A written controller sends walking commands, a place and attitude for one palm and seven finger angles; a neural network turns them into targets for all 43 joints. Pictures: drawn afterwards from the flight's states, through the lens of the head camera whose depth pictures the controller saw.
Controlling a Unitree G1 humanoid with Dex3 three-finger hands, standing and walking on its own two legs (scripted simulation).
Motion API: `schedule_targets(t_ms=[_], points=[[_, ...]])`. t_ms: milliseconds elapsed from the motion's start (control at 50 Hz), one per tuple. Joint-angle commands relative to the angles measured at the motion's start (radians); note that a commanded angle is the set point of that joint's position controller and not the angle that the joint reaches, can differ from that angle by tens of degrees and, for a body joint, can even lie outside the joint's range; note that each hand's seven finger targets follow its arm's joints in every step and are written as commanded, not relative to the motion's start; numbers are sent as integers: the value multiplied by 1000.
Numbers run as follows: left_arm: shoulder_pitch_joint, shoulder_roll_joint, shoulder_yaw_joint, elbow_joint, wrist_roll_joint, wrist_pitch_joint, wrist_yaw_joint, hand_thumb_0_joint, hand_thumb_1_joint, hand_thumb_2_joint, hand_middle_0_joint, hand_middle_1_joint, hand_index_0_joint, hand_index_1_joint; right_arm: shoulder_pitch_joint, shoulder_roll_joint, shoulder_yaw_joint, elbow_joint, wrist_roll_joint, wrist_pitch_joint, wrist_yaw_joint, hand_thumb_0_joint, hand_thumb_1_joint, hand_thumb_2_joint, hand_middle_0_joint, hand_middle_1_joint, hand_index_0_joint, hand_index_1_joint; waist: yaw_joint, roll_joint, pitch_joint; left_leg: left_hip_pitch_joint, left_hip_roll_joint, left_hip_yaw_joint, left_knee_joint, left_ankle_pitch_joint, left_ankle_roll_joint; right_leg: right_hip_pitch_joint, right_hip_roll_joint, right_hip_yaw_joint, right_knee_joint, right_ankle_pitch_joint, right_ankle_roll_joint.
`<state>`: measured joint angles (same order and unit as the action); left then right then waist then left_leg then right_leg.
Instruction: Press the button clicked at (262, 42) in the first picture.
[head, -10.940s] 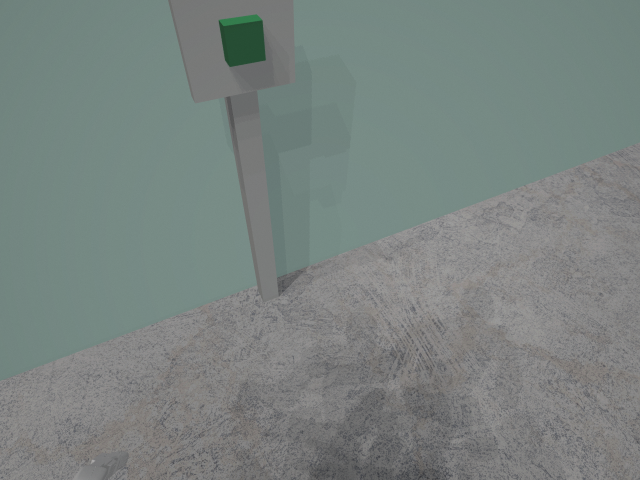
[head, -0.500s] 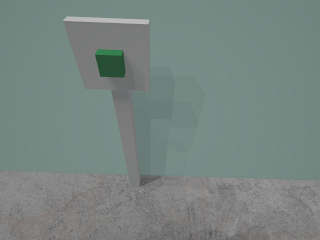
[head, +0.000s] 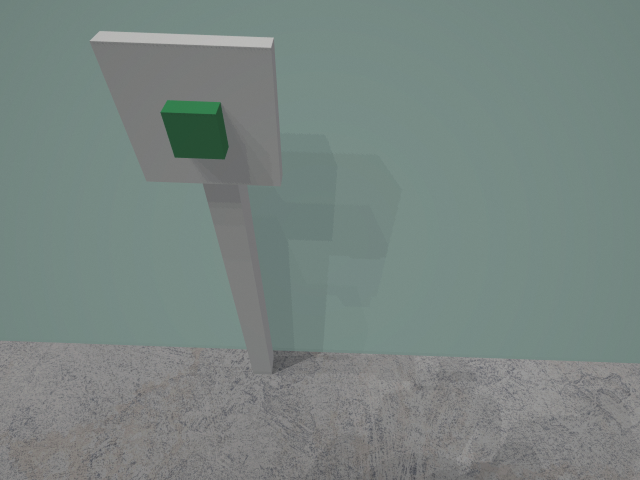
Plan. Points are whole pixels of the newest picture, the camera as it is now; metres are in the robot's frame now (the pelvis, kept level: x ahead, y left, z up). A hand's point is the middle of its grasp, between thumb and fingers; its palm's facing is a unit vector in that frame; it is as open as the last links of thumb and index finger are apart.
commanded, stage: come to a stop and stand still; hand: left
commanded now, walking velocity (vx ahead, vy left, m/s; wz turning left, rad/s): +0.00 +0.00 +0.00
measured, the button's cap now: (197, 129) +0.51 +0.21 +0.18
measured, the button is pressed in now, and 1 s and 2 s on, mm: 0 0 0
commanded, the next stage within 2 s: look again from close up in 1.00 s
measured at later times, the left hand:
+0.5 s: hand out of the picture -0.01 +0.18 -0.18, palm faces +0.02 -0.98 -0.19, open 7.3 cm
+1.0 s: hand out of the picture -0.09 +0.21 -0.18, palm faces +0.05 -0.98 -0.20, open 7.3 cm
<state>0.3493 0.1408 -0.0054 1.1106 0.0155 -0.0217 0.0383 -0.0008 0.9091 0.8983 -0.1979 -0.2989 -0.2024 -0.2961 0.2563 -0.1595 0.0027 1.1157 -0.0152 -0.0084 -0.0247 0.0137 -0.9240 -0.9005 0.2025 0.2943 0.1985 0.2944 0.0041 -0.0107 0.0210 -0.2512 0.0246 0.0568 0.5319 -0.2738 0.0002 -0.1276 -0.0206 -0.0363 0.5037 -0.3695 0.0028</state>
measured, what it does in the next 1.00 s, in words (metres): shifts its weight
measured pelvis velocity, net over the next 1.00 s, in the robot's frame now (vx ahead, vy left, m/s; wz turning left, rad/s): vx -0.06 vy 0.03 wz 0.02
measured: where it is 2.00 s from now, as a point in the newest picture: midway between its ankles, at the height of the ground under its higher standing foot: outside the picture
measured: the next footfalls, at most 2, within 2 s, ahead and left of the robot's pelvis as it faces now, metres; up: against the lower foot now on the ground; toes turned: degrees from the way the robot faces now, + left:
none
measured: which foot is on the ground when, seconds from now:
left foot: down 0.00-1.00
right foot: down 0.00-1.00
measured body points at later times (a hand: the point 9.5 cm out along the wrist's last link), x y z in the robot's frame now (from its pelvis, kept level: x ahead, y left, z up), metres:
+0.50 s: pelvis -0.01 +0.01 +0.00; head +0.00 +0.02 +0.45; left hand -0.01 +0.23 -0.17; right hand +0.03 -0.23 -0.15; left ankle +0.01 +0.12 -0.73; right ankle -0.06 -0.12 -0.73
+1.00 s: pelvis -0.06 +0.03 +0.00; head -0.06 +0.05 +0.45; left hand -0.09 +0.27 -0.16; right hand -0.04 -0.20 -0.15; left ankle +0.01 +0.12 -0.73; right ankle -0.06 -0.12 -0.73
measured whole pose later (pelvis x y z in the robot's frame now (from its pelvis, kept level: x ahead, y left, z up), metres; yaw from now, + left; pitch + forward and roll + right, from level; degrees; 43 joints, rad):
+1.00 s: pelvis -0.06 +0.03 +0.00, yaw +1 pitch -1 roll -1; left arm 0.39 0.20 0.00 1.06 0.02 0.00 0.03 0.00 0.91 0.90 -0.20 -0.30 -0.20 -0.30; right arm 0.30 -0.16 0.00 1.05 -0.02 0.01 0.00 0.01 -0.91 -0.90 0.20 0.29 0.20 0.29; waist 0.01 -0.02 0.00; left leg -0.31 -0.02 0.04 0.50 -0.17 0.05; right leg -0.19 -0.05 -0.04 0.49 -0.28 0.03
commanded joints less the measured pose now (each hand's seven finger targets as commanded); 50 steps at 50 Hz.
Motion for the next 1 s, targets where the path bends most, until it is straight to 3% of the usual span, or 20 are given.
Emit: schedule_targets(t_ms=[0, 80, 300, 320, 340, 360, 380, 400, 420, 440, 460, 480, 520, 560, 600, 660, 720, 780, 880, 980], points=[[81, 115, 18, -26, 2, -11, 7, 0, 900, 900, -200, -300, -200, -300, 33, -80, -13, -30, 7, -19, -7, 0, -900, -900, 200, 300, 200, 300, -2, -27, 5, 61, 68, -47, -52, 284, 29, -43, -94, 70, -88, 451, -33], [77, 116, 20, -28, 1, -9, 9, 0, 900, 900, -200, -300, -200, -300, 27, -78, -12, -24, 7, -16, -8, 0, -900, -900, 200, 300, 200, 300, -1, -20, 13, 63, 69, -46, -55, 287, 25, -35, -96, 66, -96, 464, -33], [50, 115, 23, -37, 0, -2, 5, 0, 900, 900, -200, -300, -200, -300, 18, -88, -13, -19, 5, -15, -11, 0, -900, -900, 200, 300, 200, 300, 3, 14, 34, 75, 78, -65, -91, 287, 26, -48, -86, 61, -122, 356, -33], [119, 124, 24, -16, 13, -25, 41, 0, 900, 900, -200, -300, -200, -300, -79, -112, -19, -98, 11, -20, -1, 0, -900, -900, 200, 300, 200, 300, 37, 12, 112, -18, 68, -29, 136, 249, -2, -128, -146, 172, -173, 741, 13], [72, 164, 28, -42, 11, -37, 41, 0, 900, 900, -200, -300, -200, -300, -64, -69, -9, -148, 10, -9, 7, 0, -900, -900, 200, 300, 200, 300, -15, -33, 90, -69, 42, -19, 117, 86, -5, -59, -196, 151, -124, 973, -4], [57, 166, 25, -63, 7, -38, 32, 0, 900, 900, -200, -300, -200, -300, 3, -36, -11, -128, 6, -12, 1, 0, -900, -900, 200, 300, 200, 300, -25, -89, -2, -44, 19, -8, 60, 11, 18, 29, -193, 125, -48, 1105, -27], [47, 149, 17, -67, 2, -41, 31, 0, 900, 900, -200, -300, -200, -300, 44, -57, -18, -118, 4, -16, -2, 0, -900, -900, 200, 300, 200, 300, -36, -140, -73, -13, 19, -18, 35, 68, 27, 73, -164, 83, 2, 1121, -43], [38, 144, 19, -82, -2, -40, 32, 0, 900, 900, -200, -300, -200, -300, 85, -84, -25, -117, 4, -21, -2, 0, -900, -900, 200, 300, 200, 300, -42, -159, -156, 24, 35, -32, 25, 196, 37, 117, -139, 54, 42, 1064, -43], [38, 139, 21, -96, -5, -34, 31, 0, 900, 900, -200, -300, -200, -300, 86, -104, -28, -117, 6, -24, -4, 0, -900, -900, 200, 300, 200, 300, -30, -101, -183, 56, 51, -45, 29, 323, 42, 106, -121, 52, 55, 930, -40], [35, 134, 21, -106, -2, -23, 31, 0, 900, 900, -200, -300, -200, -300, 82, -117, -31, -116, 4, -25, -4, 0, -900, -900, 200, 300, 200, 300, -23, 3, -165, 84, 76, -61, 42, 444, 47, 55, -103, 37, 59, 739, -38], [32, 128, 22, -107, -3, -11, 28, 0, 900, 900, -200, -300, -200, -300, 55, -114, -29, -120, 5, -20, -6, 0, -900, -900, 200, 300, 200, 300, -8, 76, -109, 71, 92, -83, 29, 467, 49, -3, -83, 33, 24, 503, -36], [37, 122, 19, -107, -1, 0, 25, 0, 900, 900, -200, -300, -200, -300, 32, -112, -26, -129, 4, -14, -7, 0, -900, -900, 200, 300, 200, 300, 0, 99, -39, 38, 99, -103, 0, 409, 53, -49, -66, 36, -13, 325, -36], [32, 119, 16, -110, 3, 12, 18, 0, 900, 900, -200, -300, -200, -300, 9, -114, -25, -149, 2, -7, -4, 0, -900, -900, 200, 300, 200, 300, 5, 71, 65, -48, 89, -129, -58, 202, 57, -98, -49, 46, -56, 134, -38], [29, 118, 15, -114, 6, 14, 12, 0, 900, 900, -200, -300, -200, -300, 14, -116, -28, -156, 0, -5, 1, 0, -900, -900, 200, 300, 200, 300, 3, 27, 92, -78, 81, -143, -94, 77, 57, -116, -46, 46, -71, 62, -38], [13, 127, 15, -122, 5, 20, 8, 0, 900, 900, -200, -300, -200, -300, 18, -124, -31, -161, -2, 0, 4, 0, -900, -900, 200, 300, 200, 300, -3, 30, 124, -111, 71, -163, -146, -98, 53, -149, -42, 50, -83, -42, -38], [29, 133, 16, -131, 8, 23, 3, 0, 900, 900, -200, -300, -200, -300, 19, -140, -36, -166, -6, 0, 8, 0, -900, -900, 200, 300, 200, 300, 6, 91, 99, -133, 82, -200, -216, -215, 60, -127, -31, 30, -56, -40, -34], [51, 131, 15, -124, 7, 20, -1, 0, 900, 900, -200, -300, -200, -300, 14, -149, -37, -167, -4, -1, 9, 0, -900, -900, 200, 300, 200, 300, 15, 62, 72, -134, 89, -216, -245, -247, 65, -106, -33, 24, -54, -20, -33], [58, 130, 15, -121, 8, 17, -3, 0, 900, 900, -200, -300, -200, -300, 23, -153, -39, -162, -3, -4, 10, 0, -900, -900, 200, 300, 200, 300, 14, 44, 45, -117, 90, -215, -253, -235, 66, -101, -39, 27, -63, -11, -32], [86, 130, 13, -100, 8, 14, -5, 0, 900, 900, -200, -300, -200, -300, 29, -149, -37, -143, -1, -2, 11, 0, -900, -900, 200, 300, 200, 300, 13, 41, 64, -115, 80, -203, -257, -234, 59, -119, -49, 41, -93, -24, -33], [95, 129, 9, -82, 5, 4, -4, 0, 900, 900, -200, -300, -200, -300, 49, -131, -33, -116, 4, -6, 11, 0, -900, -900, 200, 300, 200, 300, 4, 20, 45, -56, 71, -177, -221, -136, 51, -144, -68, 64, -127, -2, -34]])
